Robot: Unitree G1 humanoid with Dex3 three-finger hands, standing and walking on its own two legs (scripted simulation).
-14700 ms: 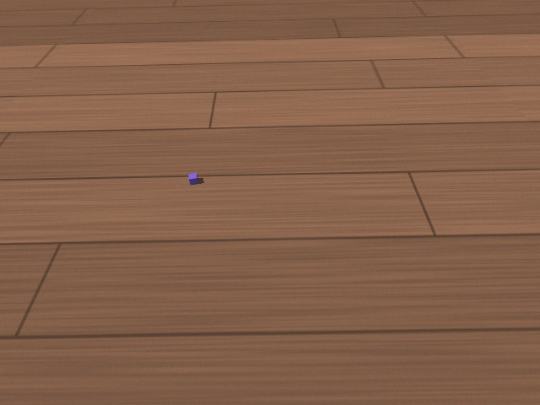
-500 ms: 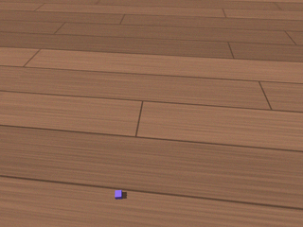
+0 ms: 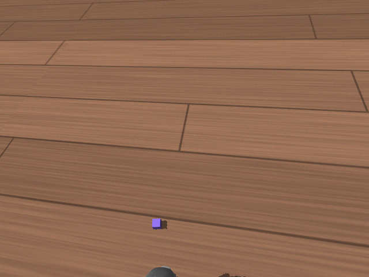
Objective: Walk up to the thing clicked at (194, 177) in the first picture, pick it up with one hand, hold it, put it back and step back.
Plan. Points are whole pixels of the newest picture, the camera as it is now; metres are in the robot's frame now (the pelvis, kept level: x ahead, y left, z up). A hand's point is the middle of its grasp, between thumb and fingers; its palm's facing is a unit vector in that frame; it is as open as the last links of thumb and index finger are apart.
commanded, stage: walk up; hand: left
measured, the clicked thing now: (156, 223) +0.44 +0.24 -0.75
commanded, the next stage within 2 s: stand in 0.92 s
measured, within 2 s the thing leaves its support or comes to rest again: neither
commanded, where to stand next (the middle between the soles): +0.03 +0.01 m, yaw -2 degrees
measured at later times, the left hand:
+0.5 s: hand out of the picture +0.07 +0.28 -0.16, palm faces -0.05 -0.93 -0.35, open 7.3 cm
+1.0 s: hand out of the picture +0.10 +0.27 -0.14, palm faces -0.06 -0.94 -0.34, open 7.3 cm
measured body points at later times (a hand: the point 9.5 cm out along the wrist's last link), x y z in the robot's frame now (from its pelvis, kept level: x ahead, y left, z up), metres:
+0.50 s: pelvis -0.01 +0.02 -0.01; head +0.03 +0.02 +0.44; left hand +0.07 +0.33 -0.14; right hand +0.10 -0.30 -0.13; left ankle +0.01 +0.16 -0.73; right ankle -0.02 -0.10 -0.73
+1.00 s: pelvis -0.01 +0.03 +0.01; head -0.01 +0.02 +0.46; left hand +0.10 +0.32 -0.11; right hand +0.05 -0.28 -0.12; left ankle +0.00 +0.16 -0.73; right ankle -0.02 -0.10 -0.73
